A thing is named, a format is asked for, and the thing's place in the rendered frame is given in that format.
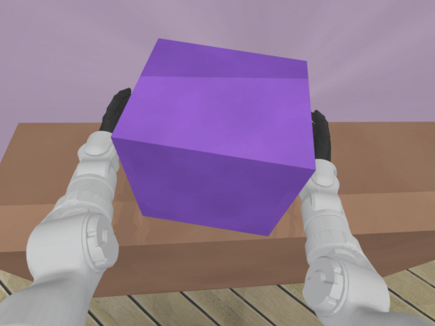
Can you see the pedestal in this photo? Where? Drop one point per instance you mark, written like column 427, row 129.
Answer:
column 386, row 174

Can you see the robot right forearm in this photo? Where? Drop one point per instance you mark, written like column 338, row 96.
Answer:
column 324, row 220

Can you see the robot right upper arm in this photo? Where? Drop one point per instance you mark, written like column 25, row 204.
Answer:
column 343, row 293

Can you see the robot right hand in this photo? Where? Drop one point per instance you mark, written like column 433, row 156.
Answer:
column 321, row 136

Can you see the robot left hand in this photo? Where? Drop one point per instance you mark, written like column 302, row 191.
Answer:
column 114, row 110

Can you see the robot left upper arm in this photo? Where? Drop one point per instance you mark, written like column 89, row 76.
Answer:
column 67, row 258

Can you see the robot left forearm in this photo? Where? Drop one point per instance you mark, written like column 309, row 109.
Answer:
column 93, row 184

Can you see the carton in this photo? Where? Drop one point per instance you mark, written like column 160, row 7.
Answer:
column 217, row 137

